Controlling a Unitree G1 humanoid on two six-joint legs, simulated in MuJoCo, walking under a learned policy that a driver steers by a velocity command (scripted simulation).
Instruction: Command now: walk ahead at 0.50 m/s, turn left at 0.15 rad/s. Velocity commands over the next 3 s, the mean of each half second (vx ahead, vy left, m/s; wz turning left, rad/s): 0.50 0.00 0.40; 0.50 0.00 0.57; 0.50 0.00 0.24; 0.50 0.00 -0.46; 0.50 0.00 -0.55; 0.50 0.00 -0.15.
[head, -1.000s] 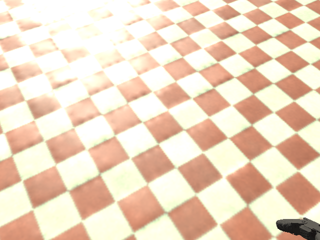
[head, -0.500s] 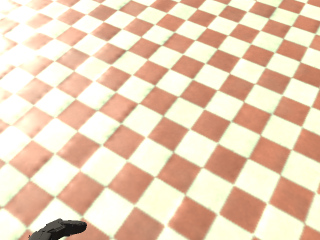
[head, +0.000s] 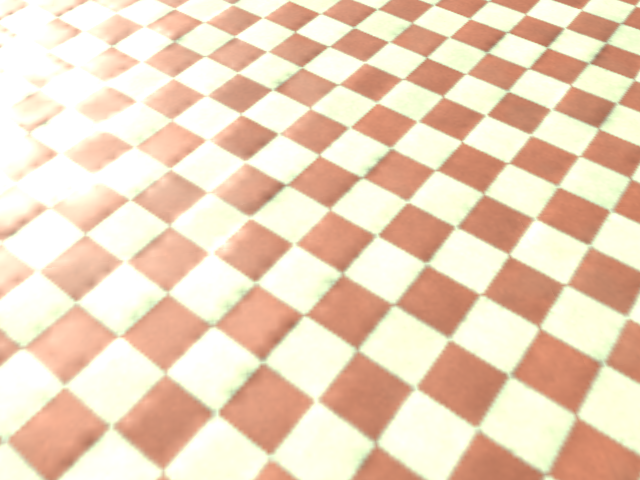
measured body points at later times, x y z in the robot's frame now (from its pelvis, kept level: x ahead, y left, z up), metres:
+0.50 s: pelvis +0.28 +0.03 +0.01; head +0.31 +0.05 +0.46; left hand +0.45 +0.30 -0.09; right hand +0.29 -0.24 -0.11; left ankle +0.16 +0.09 -0.73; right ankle +0.46 -0.07 -0.69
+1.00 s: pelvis +0.52 +0.09 +0.01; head +0.55 +0.11 +0.46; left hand +0.36 +0.32 -0.12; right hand +0.82 +0.00 -0.09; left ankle +0.58 +0.27 -0.69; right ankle +0.48 -0.05 -0.73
